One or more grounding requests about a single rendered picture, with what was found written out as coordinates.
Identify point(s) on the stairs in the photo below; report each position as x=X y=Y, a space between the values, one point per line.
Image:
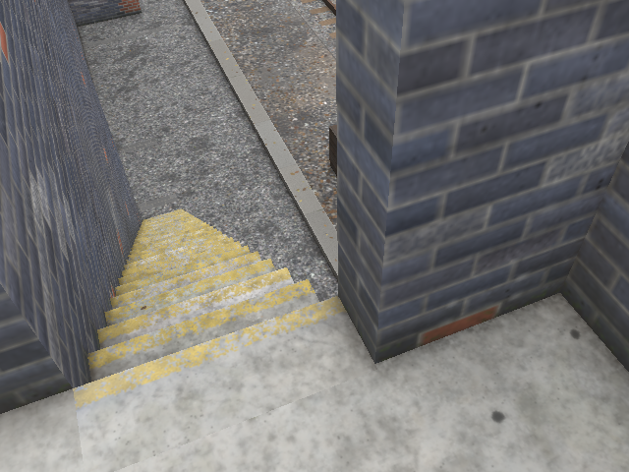
x=184 y=284

